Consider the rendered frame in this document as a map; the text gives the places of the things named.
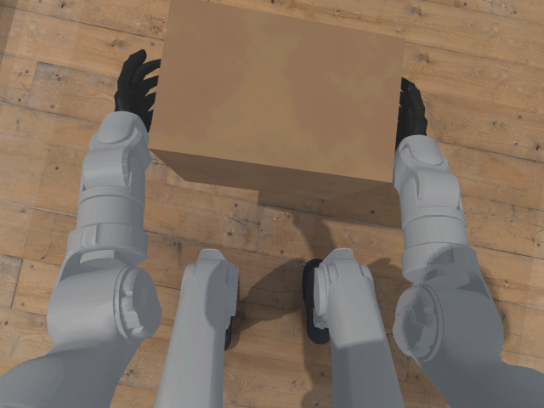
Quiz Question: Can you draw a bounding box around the robot right forearm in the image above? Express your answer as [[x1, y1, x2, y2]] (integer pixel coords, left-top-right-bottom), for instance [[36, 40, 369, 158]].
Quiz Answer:
[[392, 135, 504, 350]]

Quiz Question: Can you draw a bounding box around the right robot shin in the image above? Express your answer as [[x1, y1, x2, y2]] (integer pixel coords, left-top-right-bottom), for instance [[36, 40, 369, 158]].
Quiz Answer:
[[313, 248, 375, 328]]

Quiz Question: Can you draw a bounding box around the robot left upper arm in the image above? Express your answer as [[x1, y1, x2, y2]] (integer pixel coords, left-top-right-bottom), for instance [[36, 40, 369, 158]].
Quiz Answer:
[[0, 265, 162, 408]]

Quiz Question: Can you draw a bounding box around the robot right hand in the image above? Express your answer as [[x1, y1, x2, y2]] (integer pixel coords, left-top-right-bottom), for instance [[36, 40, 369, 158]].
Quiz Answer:
[[394, 77, 428, 153]]

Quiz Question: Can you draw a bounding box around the robot right upper arm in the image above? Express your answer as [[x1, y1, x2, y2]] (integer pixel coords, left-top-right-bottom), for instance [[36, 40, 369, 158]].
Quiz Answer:
[[393, 284, 544, 408]]

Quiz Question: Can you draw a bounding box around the robot left forearm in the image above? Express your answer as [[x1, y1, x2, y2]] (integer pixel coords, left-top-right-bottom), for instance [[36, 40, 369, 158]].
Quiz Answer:
[[47, 111, 151, 342]]

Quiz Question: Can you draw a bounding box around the carton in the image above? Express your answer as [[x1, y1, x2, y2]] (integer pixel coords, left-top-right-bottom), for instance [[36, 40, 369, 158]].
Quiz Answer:
[[148, 0, 405, 200]]

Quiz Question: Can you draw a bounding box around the robot left hand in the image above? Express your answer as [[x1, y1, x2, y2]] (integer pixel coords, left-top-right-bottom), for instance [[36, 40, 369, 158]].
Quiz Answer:
[[114, 49, 162, 133]]

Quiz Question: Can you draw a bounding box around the robot right thigh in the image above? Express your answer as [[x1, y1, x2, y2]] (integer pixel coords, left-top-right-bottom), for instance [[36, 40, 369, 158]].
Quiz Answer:
[[314, 258, 405, 408]]

